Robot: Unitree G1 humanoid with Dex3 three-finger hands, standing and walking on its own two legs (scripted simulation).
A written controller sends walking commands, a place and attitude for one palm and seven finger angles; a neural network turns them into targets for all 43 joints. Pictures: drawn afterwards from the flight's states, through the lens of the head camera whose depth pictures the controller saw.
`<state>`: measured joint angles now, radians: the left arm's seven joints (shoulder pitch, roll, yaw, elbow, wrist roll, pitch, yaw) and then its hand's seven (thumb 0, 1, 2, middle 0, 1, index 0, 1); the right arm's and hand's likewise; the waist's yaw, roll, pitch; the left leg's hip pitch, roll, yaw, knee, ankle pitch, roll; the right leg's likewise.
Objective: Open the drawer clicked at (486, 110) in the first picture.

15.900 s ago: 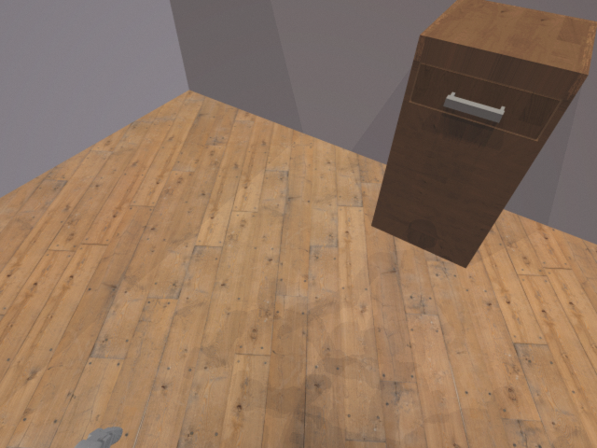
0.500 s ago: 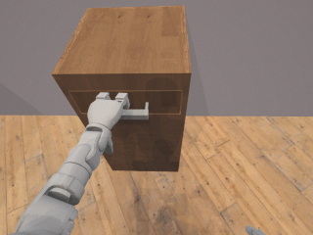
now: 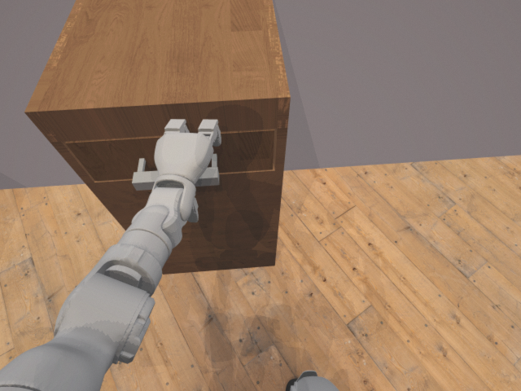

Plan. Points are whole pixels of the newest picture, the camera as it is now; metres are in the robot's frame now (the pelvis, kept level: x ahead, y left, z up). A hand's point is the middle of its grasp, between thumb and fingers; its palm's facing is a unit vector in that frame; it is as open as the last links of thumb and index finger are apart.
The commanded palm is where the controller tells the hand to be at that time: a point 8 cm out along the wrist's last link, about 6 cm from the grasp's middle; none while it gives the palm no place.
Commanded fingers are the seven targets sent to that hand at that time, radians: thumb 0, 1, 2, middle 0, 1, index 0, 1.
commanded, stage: move the hooked fingers above the handle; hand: left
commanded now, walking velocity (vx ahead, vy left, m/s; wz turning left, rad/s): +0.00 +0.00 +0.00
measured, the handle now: (177, 169) +0.53 +0.14 -0.04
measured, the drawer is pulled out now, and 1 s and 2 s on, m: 0.00 0.00 0.00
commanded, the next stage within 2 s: none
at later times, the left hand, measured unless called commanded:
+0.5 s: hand (168, 177) +0.47 +0.14 +0.01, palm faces -0.11 +0.01 -0.99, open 13.8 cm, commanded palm +0.47 +0.15 +0.06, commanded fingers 0.00 -0.50 0.30 -0.30 -1.20 -0.30 -1.20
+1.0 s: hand (178, 169) +0.48 +0.12 +0.02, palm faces -0.03 -0.03 -1.00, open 13.6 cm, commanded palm +0.46 +0.13 +0.07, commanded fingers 0.00 -0.50 0.30 -0.30 -1.20 -0.30 -1.20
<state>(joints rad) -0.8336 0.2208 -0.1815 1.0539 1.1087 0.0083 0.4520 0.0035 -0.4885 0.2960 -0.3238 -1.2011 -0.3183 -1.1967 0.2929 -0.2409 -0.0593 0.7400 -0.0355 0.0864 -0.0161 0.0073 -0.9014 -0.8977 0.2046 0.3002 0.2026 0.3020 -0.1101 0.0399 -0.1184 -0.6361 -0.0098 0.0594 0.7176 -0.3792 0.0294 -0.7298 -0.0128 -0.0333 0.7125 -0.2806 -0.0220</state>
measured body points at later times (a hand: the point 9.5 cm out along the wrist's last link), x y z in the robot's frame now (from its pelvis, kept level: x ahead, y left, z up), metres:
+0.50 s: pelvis -0.01 -0.01 +0.00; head +0.09 -0.03 +0.44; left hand +0.47 +0.14 +0.06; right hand +0.04 -0.28 -0.13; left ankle -0.03 +0.10 -0.71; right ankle +0.03 -0.11 -0.71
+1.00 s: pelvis +0.01 +0.00 +0.00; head +0.09 -0.03 +0.44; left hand +0.48 +0.12 +0.07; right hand +0.05 -0.24 -0.15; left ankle -0.03 +0.10 -0.71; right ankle +0.03 -0.11 -0.71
